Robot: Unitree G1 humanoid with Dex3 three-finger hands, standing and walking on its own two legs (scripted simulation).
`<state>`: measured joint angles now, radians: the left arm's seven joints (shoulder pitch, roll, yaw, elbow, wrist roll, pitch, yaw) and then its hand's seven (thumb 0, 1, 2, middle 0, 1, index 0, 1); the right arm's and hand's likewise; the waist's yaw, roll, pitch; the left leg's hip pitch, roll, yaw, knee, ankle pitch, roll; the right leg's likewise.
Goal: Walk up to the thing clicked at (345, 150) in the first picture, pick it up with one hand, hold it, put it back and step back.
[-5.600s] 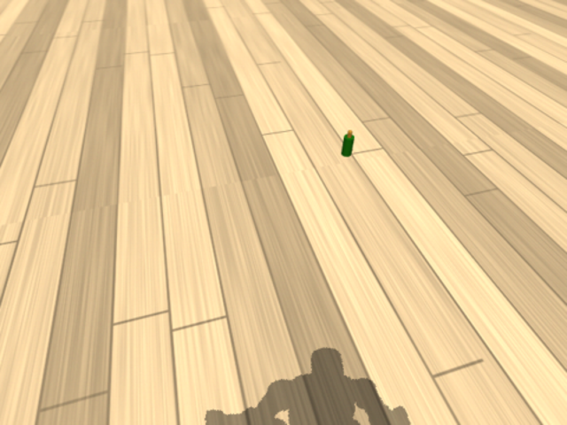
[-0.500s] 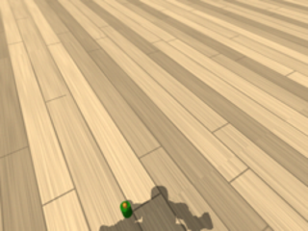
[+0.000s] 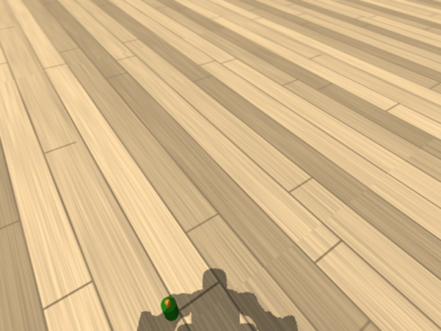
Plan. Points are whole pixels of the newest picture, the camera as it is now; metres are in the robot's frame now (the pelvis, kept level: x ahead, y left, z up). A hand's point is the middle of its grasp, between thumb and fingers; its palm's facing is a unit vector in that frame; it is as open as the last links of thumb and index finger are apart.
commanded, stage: walk up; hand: left
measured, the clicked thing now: (169, 307) +0.40 +0.19 -0.70
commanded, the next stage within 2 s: stand in 0.56 s
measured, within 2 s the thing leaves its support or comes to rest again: neither
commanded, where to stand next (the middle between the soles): +0.07 -0.01 m, yaw -2 degrees
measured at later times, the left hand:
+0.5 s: hand out of the picture +0.07 +0.26 -0.16, palm faces +0.02 -0.94 -0.33, open 7.4 cm
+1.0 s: hand out of the picture +0.09 +0.26 -0.16, palm faces -0.01 -0.94 -0.33, open 7.4 cm
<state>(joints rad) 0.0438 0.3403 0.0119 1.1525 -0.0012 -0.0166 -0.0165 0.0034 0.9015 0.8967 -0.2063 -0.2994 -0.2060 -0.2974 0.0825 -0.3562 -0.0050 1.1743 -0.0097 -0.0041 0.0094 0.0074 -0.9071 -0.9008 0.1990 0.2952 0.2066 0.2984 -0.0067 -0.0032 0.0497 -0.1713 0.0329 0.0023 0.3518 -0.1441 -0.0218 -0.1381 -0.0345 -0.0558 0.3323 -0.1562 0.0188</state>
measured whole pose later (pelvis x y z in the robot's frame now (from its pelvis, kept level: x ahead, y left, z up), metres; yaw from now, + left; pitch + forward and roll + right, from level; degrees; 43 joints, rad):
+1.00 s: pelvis +0.02 +0.00 +0.00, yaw +1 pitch -1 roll +0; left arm 0.10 0.35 0.01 1.15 0.01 -0.02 -0.01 0.00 0.90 0.90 -0.21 -0.30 -0.21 -0.30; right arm 0.09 -0.35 0.00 1.15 -0.02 0.00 0.01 0.01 -0.91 -0.90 0.20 0.30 0.21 0.30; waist 0.00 0.01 0.04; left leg -0.15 0.03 -0.01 0.34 -0.17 -0.02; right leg -0.11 -0.04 -0.07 0.31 -0.18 0.03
